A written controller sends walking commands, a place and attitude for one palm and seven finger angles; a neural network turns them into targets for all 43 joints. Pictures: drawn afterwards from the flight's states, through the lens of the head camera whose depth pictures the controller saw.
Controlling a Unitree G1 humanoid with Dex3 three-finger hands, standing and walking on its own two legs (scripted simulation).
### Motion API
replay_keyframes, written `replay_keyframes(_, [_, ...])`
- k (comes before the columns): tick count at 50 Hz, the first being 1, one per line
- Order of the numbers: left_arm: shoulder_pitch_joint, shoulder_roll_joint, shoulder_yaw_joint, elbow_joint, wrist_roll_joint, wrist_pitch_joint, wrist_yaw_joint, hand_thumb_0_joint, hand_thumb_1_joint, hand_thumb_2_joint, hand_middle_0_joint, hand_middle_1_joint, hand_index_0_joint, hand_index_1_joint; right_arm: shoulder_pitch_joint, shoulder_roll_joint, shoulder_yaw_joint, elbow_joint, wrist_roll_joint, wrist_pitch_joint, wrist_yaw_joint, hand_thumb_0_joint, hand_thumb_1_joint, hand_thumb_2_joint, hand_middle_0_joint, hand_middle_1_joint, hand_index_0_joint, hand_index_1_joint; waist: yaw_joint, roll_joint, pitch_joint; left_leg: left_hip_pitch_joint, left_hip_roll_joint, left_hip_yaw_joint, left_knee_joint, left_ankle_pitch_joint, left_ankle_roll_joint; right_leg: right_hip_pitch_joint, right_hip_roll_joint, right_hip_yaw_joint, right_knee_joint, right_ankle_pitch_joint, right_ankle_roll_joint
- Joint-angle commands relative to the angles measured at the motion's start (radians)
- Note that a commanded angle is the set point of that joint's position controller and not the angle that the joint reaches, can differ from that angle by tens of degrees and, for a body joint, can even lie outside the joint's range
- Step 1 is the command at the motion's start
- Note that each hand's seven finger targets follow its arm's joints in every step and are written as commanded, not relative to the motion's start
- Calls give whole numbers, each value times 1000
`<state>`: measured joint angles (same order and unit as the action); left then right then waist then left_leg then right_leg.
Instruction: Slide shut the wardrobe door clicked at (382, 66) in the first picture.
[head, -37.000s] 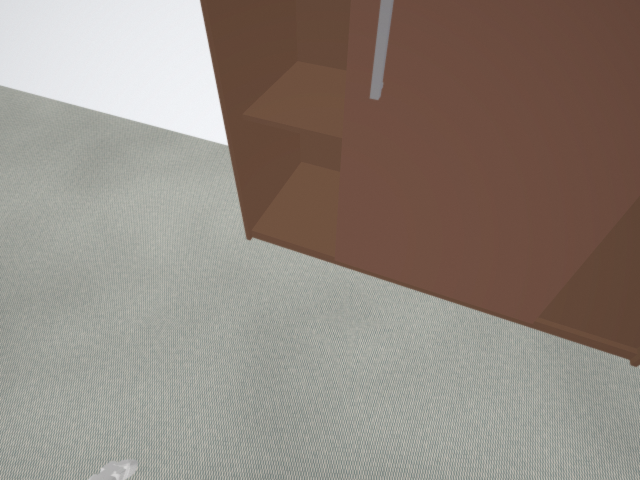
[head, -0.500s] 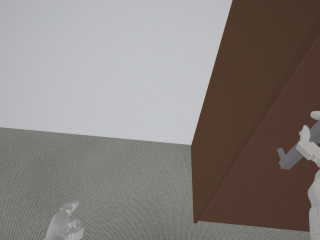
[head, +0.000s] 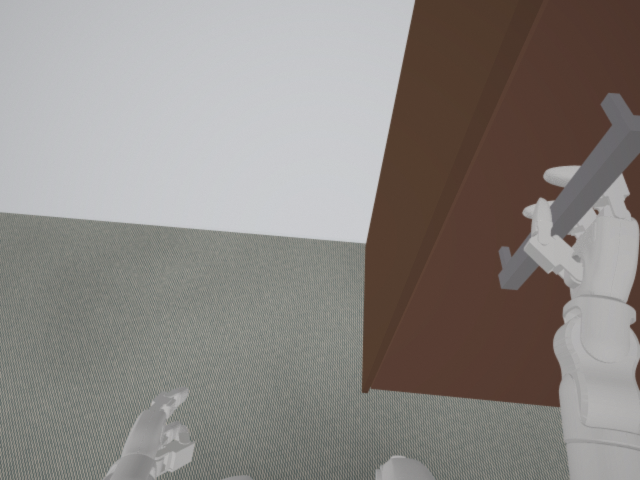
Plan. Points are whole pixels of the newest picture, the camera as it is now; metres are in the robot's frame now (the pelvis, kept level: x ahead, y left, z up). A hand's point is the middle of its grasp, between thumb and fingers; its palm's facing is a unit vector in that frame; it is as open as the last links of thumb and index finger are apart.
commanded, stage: stop walking and hold the door there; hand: right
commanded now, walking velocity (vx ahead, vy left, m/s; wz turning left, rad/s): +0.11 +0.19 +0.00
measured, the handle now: (551, 208) +0.39 -0.23 +0.15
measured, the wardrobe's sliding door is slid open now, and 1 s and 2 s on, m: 0.00 0.00 0.00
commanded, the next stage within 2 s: loosen the grip on the handle in 0.88 s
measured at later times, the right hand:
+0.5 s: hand (544, 241) +0.34 -0.20 +0.15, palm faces +0.06 +1.00 -0.02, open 6.0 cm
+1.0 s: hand (544, 241) +0.34 -0.20 +0.15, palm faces +0.11 +0.99 -0.12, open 6.2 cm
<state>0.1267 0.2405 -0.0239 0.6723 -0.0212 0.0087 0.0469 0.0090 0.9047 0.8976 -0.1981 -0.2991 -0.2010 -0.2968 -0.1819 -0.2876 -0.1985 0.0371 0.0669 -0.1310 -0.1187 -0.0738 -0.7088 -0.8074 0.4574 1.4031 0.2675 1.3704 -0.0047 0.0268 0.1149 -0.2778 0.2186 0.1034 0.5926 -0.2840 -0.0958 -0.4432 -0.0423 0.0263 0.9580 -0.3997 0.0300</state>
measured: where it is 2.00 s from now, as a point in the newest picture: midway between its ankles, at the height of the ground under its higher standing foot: outside the picture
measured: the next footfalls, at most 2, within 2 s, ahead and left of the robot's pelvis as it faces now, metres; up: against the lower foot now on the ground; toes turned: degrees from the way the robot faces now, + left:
right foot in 0.06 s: +0.04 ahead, -0.23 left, +0.00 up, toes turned -2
left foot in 0.20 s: +0.06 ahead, +0.05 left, +0.00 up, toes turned +5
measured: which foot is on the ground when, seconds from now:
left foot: down 0.00-0.06, up 0.08-0.18, down 0.20-0.36, up 0.38-0.62, down 0.64-1.00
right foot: up 0.00-0.04, down 0.06-1.00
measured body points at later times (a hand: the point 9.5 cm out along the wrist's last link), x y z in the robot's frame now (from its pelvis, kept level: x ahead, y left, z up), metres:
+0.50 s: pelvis +0.00 -0.09 +0.01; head +0.06 -0.11 +0.45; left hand +0.20 +0.09 -0.09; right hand +0.33 -0.26 +0.15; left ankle +0.00 +0.05 -0.69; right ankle +0.00 -0.23 -0.73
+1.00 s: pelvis +0.00 -0.08 +0.01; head +0.02 -0.07 +0.46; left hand +0.18 +0.15 -0.09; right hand +0.33 -0.26 +0.16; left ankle +0.01 +0.05 -0.73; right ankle +0.00 -0.23 -0.73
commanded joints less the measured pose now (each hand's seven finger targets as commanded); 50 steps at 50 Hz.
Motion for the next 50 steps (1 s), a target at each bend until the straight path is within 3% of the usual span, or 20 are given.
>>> replay_keyframes(1, [-111,42,26,-163,0,-48,36,0,900,900,-200,-300,-200,-300,-296,-140,9,-357,-15,-49,1,0,-900,-900,450,1400,450,1400,35,-54,-299,-18,16,47,74,169,114,380,55,-177,-486,206,13])
replay_keyframes(3, [-95,90,44,-205,-8,-74,38,0,900,900,-200,-300,-200,-300,-344,-54,110,-510,-18,-82,10,0,-900,-900,450,1400,450,1400,34,-466,-351,-194,-157,64,431,-285,56,435,-227,201,-583,530,-108])
replay_keyframes(4, [-75,77,47,-192,-6,-84,28,0,900,900,-200,-300,-200,-300,-385,9,173,-511,-30,-93,16,0,-900,-900,450,1400,450,1400,47,-399,-337,-191,-196,-9,534,-364,72,383,-267,287,-619,539,-175])
replay_keyframes(5, [-71,49,44,-196,-19,-85,29,0,900,900,-200,-300,-200,-300,-334,94,255,-439,-25,-84,27,0,-900,-900,450,1400,450,1400,36,-160,-277,-204,-191,-29,440,-295,65,385,-287,260,-573,687,-217])
replay_keyframes(7, [-88,47,36,-159,-4,-94,7,0,900,900,-200,-300,-200,-300,-391,38,215,-489,-30,-78,21,0,-900,-900,450,1400,450,1400,33,-214,-356,-81,-195,-11,146,-126,82,455,-196,82,-396,904,-142])
replay_keyframes(9, [-89,57,34,-160,-3,-96,-18,0,900,900,-200,-300,-200,-300,-393,69,272,-470,-56,-70,19,0,-900,-900,450,1400,450,1400,24,-213,-395,94,-198,-16,-56,195,99,413,-142,1,-341,755,-77])
replay_keyframes(12, [-91,29,28,-161,3,-86,-16,0,900,900,-200,-300,-200,-300,-387,6,242,-443,-59,-39,15,0,-900,-900,450,1400,450,1400,33,71,-404,181,-10,-218,-110,499,188,219,-16,-72,-236,240,-9])
replay_keyframes(14, [-94,32,27,-159,0,-86,-8,0,900,900,-200,-300,-200,-300,-387,94,312,-427,-44,-33,24,0,-900,-900,450,1400,450,1400,29,228,-395,208,-18,-161,-70,603,220,213,2,-45,-258,150,-13])
replay_keyframes(16, [-90,44,28,-158,5,-81,2,0,900,900,-200,-300,-200,-300,-370,112,326,-416,-40,-32,28,0,-900,-900,450,1400,450,1400,38,53,-413,63,-106,-61,47,410,130,390,-95,13,-447,466,-57])
replay_keyframes(17, [-92,65,34,-174,10,-76,0,0,900,900,-200,-300,-200,-300,-375,154,372,-429,-34,-36,40,0,-900,-900,450,1400,450,1400,44,-147,-406,-49,-194,-23,159,205,79,451,-217,178,-516,597,-115])
replay_keyframes(19, [-96,38,25,-170,24,-74,-12,0,900,900,-200,-300,-200,-300,-426,196,424,-446,-43,-51,57,0,-900,-900,450,1400,450,1400,47,-334,-339,-226,-200,-97,361,-216,84,507,-341,329,-589,814,-207])
replay_keyframes(22, [-87,51,31,-166,15,-79,-30,0,900,900,-200,-300,-200,-300,-443,227,457,-401,-44,-45,60,0,-900,-900,450,1400,450,1400,37,-200,-344,-208,-186,-108,269,-175,96,547,-310,199,-527,887,-188])
replay_keyframes(28, [-85,51,34,-188,5,-84,-39,0,900,900,-200,-300,-200,-300,-484,231,476,-350,-51,-43,59,0,-900,-900,450,1400,450,1400,42,-257,-399,0,-226,-41,-10,-11,98,532,-232,58,-483,814,-119])
replay_keyframes(33, [-117,11,16,-194,1,-70,-8,0,900,900,-200,-300,-200,-300,-449,122,381,-358,-59,-31,39,0,-900,-900,450,1400,450,1400,39,49,-395,140,-36,-207,-186,428,150,297,-41,-63,-370,275,-5])
replay_keyframes(35, [-103,30,23,-174,-9,-70,3,0,900,900,-200,-300,-200,-300,-417,140,395,-360,-41,-21,33,0,-900,-900,450,1400,450,1400,46,121,-409,191,-44,-193,-155,577,162,294,-11,-43,-358,299,-10])
replay_keyframes(41, [-104,39,24,-184,2,-67,16,0,900,900,-200,-300,-200,-300,-377,173,393,-313,-34,-24,33,0,-900,-900,450,1400,450,1400,31,-49,-414,129,-132,-95,-131,377,91,411,-78,-30,-476,546,-48])
replay_keyframes(46, [-95,45,23,-180,5,-59,22,0,900,900,-200,-300,-200,-300,-351,160,382,-267,-41,-23,27,0,-900,-900,450,1400,450,1400,28,-8,-384,136,-134,-101,-185,323,93,380,-55,-54,-493,481,-37])
replay_keyframes(48, [-93,51,26,-177,6,-60,25,0,900,900,-200,-300,-200,-300,-346,138,358,-255,-42,-27,26,0,-900,-900,450,1400,450,1400,27,1,-384,123,-137,-101,-196,311,93,389,-51,-58,-501,475,-36])
replay_keyframes(49, [-42,107,128,-185,31,-94,18,0,900,900,-200,-300,-200,-300,-1012,-611,-308,-283,-134,-58,10,0,-900,-900,450,1400,450,1400,-47,348,-222,117,-155,-196,-283,629,60,276,-54,-110,-380,455,-58])
replay_keyframes(50, [-63,139,172,-49,52,-118,3,0,900,900,-200,-300,-200,-300,-1074,-378,-200,73,-85,71,32,0,-779,-842,450,1400,450,1400,31,2,-510,312,-178,-114,-72,773,174,268,35,-90,-525,610,-29])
